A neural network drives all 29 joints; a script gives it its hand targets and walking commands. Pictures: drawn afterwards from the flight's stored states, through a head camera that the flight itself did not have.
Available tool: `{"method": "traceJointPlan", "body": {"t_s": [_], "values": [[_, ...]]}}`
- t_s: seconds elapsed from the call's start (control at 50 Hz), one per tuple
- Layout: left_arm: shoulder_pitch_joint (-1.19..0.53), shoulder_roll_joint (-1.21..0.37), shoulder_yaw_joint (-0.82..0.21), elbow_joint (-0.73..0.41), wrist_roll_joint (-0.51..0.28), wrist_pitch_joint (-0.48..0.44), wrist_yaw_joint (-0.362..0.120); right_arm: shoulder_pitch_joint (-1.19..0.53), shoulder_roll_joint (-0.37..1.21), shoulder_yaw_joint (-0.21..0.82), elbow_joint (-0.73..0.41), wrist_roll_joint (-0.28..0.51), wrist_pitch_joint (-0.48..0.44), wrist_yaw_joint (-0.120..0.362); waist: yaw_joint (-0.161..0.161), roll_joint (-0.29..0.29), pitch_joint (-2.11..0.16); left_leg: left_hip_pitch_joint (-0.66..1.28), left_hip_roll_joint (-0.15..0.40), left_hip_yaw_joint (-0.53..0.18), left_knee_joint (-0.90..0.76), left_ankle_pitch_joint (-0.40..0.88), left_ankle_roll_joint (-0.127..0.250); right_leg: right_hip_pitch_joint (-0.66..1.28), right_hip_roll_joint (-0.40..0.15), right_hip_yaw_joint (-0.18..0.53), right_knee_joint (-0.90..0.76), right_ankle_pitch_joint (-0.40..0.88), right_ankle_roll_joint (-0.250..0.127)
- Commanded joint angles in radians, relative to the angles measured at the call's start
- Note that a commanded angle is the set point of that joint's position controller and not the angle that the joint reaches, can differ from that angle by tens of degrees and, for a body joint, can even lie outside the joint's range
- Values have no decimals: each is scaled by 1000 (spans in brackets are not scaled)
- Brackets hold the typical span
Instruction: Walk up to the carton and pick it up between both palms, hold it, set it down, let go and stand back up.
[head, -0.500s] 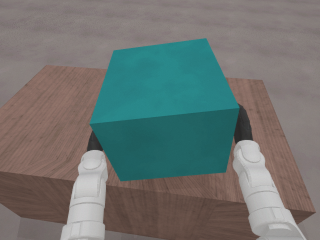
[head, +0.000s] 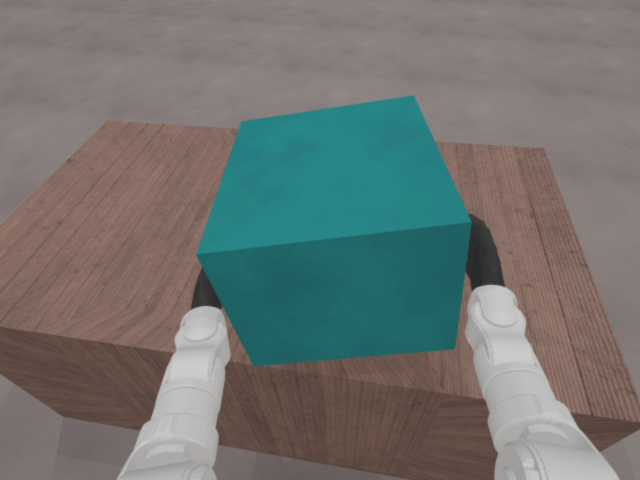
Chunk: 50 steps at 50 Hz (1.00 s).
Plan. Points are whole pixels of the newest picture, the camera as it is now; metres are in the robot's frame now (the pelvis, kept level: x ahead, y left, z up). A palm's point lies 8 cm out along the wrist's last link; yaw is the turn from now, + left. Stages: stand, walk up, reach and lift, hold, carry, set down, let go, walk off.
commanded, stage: set down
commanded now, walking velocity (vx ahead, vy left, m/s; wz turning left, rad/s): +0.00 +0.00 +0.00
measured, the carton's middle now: (337, 224) +0.47 -0.01 +0.06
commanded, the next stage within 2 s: none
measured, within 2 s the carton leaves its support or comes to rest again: rests again in 1.52 s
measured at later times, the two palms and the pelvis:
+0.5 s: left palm (223, 314) +0.37 +0.16 -0.01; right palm (475, 286) +0.38 -0.20 +0.02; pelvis +0.01 +0.00 +0.00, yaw +0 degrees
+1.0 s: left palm (233, 321) +0.38 +0.16 -0.05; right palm (467, 294) +0.40 -0.20 -0.03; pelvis +0.01 +0.00 -0.02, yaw -1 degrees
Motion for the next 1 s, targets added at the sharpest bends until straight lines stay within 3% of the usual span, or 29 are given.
{"method": "traceJointPlan", "body": {"t_s": [0.0,0.26,0.6,0.82,0.98], "values": [[-899,-527,-368,-255,-23,-208,-146,-670,519,350,-112,-69,-88,196,-4,-20,-648,-63,-22,49,-41,298,-64,461,4,23,71,394,33],[-937,-497,-285,-61,2,-361,-142,-658,523,266,49,-147,-152,205,-8,-7,-703,-129,-13,58,-21,321,-73,433,-2,27,92,414,26],[-994,-536,-396,96,-93,-591,-135,-669,564,374,142,-108,-243,188,-34,8,-931,-221,-8,25,120,534,-93,336,13,48,194,622,26],[-1040,-539,-423,212,-149,-680,-149,-712,585,399,212,-79,-264,196,-44,13,-1023,-331,-14,20,210,513,-89,245,22,58,282,649,34],[-1070,-512,-420,307,-178,-714,-158,-748,565,377,289,-80,-281,208,-48,5,-1045,-402,-18,24,269,444,-79,152,29,56,335,582,40]]}}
